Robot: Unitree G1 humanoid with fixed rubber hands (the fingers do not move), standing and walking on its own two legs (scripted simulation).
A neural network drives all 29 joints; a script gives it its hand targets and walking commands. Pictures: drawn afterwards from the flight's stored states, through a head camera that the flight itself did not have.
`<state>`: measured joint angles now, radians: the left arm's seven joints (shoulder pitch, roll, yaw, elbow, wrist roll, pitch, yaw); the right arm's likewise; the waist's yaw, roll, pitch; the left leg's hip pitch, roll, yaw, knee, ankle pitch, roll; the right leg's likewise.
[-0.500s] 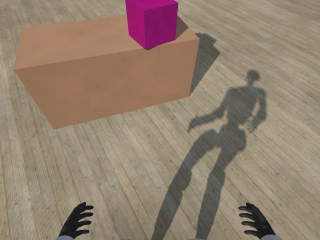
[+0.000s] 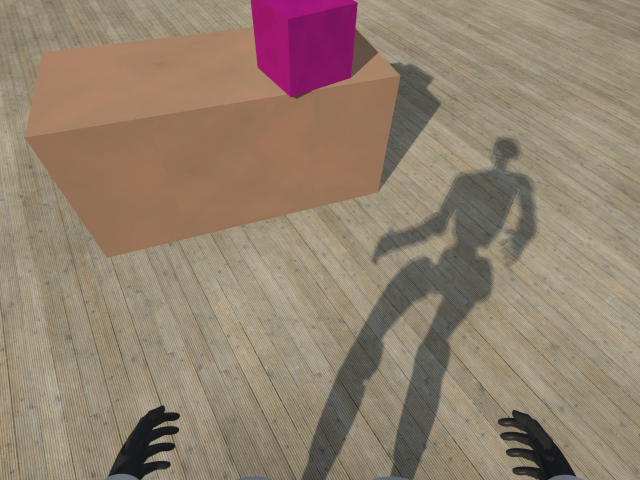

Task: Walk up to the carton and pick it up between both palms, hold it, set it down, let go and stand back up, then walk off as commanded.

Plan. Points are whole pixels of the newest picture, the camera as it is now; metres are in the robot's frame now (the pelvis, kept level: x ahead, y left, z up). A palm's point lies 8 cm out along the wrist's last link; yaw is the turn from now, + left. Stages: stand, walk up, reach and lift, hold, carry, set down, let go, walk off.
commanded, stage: stand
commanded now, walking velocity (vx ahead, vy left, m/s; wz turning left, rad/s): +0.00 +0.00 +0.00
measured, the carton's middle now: (303, 37) +1.34 +0.06 -0.08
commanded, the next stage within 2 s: walk up in 1.62 s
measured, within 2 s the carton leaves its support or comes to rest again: neither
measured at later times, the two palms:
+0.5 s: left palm out of the picture +0.13 +0.25 -0.09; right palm out of the picture +0.12 -0.29 -0.08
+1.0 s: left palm out of the picture +0.10 +0.24 -0.09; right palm out of the picture +0.10 -0.30 -0.08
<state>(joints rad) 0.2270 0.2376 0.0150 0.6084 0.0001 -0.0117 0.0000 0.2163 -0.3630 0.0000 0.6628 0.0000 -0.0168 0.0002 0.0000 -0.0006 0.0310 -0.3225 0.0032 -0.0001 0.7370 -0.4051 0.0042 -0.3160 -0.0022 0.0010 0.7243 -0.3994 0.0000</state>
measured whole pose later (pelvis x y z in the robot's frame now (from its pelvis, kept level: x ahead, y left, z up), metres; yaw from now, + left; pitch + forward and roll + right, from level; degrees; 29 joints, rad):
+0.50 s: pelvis -0.01 +0.00 +0.00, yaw +0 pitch -1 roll +0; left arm 0.23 0.25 0.02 0.63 0.00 -0.01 0.00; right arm 0.22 -0.38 0.00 0.70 0.00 -0.02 0.00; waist 0.00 0.00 0.03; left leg -0.32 0.00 0.00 0.74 -0.40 0.00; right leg -0.32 0.00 0.00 0.72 -0.39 0.00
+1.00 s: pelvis -0.02 -0.01 +0.00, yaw +0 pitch -2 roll +0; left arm 0.23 0.25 0.02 0.69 0.00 -0.01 0.00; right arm 0.22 -0.38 0.00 0.75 0.00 -0.02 0.00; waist 0.00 0.00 0.03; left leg -0.31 0.00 0.00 0.71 -0.37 0.00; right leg -0.32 0.00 0.00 0.72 -0.37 0.00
